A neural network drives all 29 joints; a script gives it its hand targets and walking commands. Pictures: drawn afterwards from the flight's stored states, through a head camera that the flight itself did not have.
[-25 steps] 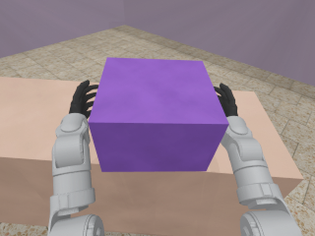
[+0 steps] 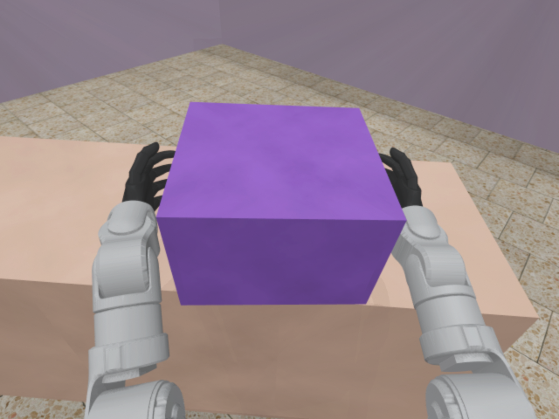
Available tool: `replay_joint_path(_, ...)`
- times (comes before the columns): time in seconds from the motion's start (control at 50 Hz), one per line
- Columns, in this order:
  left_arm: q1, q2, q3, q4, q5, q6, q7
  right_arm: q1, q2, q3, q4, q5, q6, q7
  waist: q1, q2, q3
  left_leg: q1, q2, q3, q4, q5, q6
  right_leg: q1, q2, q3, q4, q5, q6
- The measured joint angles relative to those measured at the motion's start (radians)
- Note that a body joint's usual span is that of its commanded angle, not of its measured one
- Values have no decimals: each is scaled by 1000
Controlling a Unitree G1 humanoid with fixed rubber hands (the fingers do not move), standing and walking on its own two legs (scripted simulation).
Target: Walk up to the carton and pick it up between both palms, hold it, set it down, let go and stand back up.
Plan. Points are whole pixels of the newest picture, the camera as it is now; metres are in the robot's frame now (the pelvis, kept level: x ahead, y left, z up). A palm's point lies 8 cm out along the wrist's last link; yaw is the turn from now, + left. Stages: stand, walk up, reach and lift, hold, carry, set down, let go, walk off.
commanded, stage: hold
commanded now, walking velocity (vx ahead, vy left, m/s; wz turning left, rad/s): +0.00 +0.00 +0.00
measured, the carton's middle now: (275, 200) +0.39 +0.00 +0.15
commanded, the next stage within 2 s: none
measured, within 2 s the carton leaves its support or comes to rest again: neither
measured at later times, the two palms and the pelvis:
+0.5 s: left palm (145, 198) +0.36 +0.18 +0.19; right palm (404, 206) +0.35 -0.18 +0.16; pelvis +0.00 +0.00 +0.00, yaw +0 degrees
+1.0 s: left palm (143, 200) +0.36 +0.18 +0.19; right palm (403, 207) +0.35 -0.18 +0.16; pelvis +0.00 +0.00 +0.00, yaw +0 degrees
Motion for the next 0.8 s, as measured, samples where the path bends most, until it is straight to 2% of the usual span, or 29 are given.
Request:
replay_joint_path(0.38, -29, 8, 1, 29, 2, 13, -1, -12, 11, -21, 23, -12, 1, 4, -2, -4, 8, -5, -2, -4, -3, 4, 0, -4, -2, -3, -1, 1, -1)
replay_joint_path(0.8, -15, 8, -9, -7, -1, 19, -1, 7, 1, -3, -18, 7, 6, -8, -7, -1, 13, -6, -1, -3, -2, 2, 1, -1, 0, -3, -9, 5, 1)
